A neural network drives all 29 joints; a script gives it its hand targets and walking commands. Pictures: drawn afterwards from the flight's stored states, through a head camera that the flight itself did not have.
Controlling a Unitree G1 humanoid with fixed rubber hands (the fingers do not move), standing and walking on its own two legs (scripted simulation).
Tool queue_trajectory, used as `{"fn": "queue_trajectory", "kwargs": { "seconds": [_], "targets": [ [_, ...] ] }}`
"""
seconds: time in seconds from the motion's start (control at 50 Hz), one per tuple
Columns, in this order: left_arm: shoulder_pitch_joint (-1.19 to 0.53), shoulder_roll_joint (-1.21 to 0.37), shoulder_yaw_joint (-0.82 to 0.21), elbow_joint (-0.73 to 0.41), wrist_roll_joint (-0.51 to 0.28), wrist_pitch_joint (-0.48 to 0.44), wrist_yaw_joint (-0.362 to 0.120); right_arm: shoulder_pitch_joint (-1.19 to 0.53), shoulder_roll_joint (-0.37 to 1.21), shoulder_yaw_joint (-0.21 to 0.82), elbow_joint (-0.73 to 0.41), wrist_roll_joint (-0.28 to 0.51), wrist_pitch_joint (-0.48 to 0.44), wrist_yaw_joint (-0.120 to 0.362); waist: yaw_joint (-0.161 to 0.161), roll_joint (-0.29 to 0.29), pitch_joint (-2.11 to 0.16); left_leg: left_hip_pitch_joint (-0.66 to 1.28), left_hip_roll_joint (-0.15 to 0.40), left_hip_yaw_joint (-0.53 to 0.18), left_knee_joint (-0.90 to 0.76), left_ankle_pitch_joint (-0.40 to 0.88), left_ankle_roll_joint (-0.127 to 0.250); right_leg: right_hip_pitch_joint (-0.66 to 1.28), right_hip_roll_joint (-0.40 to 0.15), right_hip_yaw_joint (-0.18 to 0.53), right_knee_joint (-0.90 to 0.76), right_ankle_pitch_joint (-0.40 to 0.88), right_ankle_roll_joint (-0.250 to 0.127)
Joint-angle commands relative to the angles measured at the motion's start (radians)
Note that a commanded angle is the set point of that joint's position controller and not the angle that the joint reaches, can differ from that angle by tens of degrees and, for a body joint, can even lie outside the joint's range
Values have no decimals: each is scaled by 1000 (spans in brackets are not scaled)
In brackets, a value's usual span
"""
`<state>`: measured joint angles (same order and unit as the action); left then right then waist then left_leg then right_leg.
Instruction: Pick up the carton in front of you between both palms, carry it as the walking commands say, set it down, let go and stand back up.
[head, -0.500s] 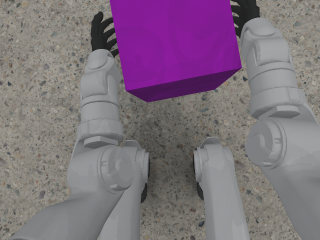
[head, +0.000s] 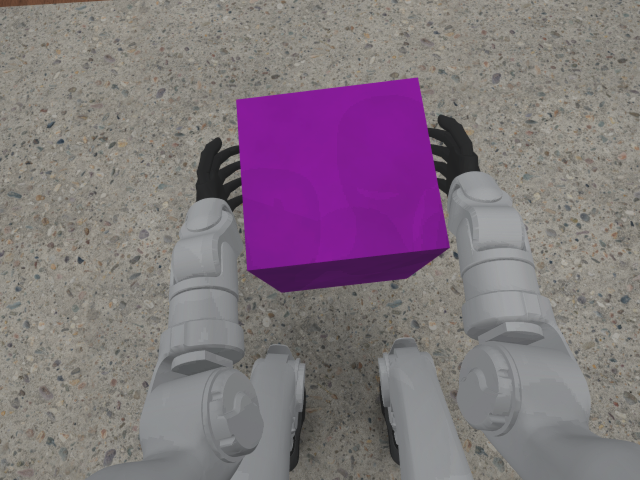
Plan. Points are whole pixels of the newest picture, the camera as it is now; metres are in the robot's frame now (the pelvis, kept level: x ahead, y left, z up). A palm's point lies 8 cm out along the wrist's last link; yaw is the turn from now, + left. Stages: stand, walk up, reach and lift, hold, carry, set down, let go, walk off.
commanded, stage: reach and lift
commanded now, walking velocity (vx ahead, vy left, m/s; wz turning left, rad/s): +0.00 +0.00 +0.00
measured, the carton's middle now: (336, 205) +0.47 -0.01 -0.11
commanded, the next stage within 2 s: hold in 1.92 s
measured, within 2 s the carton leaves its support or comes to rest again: neither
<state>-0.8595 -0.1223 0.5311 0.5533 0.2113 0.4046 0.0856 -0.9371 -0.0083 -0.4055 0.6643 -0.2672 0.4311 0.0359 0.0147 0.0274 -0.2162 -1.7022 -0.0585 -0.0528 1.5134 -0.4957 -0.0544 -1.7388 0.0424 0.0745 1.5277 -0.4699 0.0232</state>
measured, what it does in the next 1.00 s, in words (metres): rises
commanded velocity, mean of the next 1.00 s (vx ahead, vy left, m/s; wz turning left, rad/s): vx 0.00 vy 0.00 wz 0.00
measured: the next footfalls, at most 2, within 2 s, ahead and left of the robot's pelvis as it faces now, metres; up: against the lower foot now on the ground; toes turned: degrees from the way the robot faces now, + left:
none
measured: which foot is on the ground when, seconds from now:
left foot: down 0.00-1.00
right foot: down 0.00-1.00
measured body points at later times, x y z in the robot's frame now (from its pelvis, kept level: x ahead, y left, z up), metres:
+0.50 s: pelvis +0.04 +0.01 +0.13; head +0.15 -0.01 +0.57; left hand +0.42 +0.15 +0.11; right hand +0.42 -0.16 +0.10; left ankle +0.08 +0.14 -0.53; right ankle +0.09 -0.12 -0.53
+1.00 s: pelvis +0.07 +0.01 +0.21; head +0.04 +0.01 +0.66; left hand +0.38 +0.15 +0.23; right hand +0.37 -0.15 +0.22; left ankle +0.08 +0.14 -0.53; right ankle +0.09 -0.12 -0.53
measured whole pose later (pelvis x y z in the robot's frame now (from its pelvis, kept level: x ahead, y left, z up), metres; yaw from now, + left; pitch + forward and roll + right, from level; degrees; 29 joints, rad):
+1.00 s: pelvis +0.07 +0.01 +0.21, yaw -1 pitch -2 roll +0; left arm -0.32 -0.17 0.30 0.41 0.30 0.58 0.00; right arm -0.30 0.16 -0.29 0.38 -0.30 0.60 0.03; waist -0.01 0.01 -0.04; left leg -0.20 -0.02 -0.08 0.45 -0.22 -0.01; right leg -0.21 0.01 0.07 0.43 -0.20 0.02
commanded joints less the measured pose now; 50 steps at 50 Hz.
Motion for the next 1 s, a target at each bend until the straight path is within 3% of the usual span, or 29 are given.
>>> {"fn": "queue_trajectory", "kwargs": {
  "seconds": [0.0, 0.32, 0.64, 0.76, 0.84, 0.98],
  "targets": [
    [-630, -1036, -605, 104, -160, 1, -283, -509, 1097, 485, 61, 159, -21, 215, -19, -80, -819, 419, -133, 108, -205, 182, 20, 672, 112, -91, -232, 236, -5],
    [-343, -1091, -670, 70, -121, -8, -293, -260, 1147, 544, -26, 147, -38, 226, -18, -36, -621, 808, -98, 32, -528, 220, 37, 973, 95, -44, -531, 243, -26],
    [7, -1042, -768, -25, -123, 32, -307, 77, 1133, 653, -160, 155, 4, 211, -20, -36, -354, 1265, -63, -17, -890, 474, 47, 1407, 67, -7, -886, 484, -22],
    [114, -1039, -806, -86, -137, 90, -317, 163, 1114, 695, -256, 178, 61, 205, -22, -28, -219, 1433, -52, -26, -1026, 512, 46, 1556, 56, -10, -1027, 509, -18],
    [158, -1021, -797, -119, -134, 138, -321, 218, 1109, 690, -296, 187, 111, 203, -30, -27, -113, 1509, -43, -20, -1107, 491, 46, 1624, 55, -18, -1110, 474, -22],
    [105, -979, -707, -87, -90, 175, -337, 175, 1079, 591, -244, 145, 150, 220, -23, -9, 64, 1497, -32, -8, -1169, 295, 57, 1621, 50, -31, -1162, 293, -33]
  ]
}}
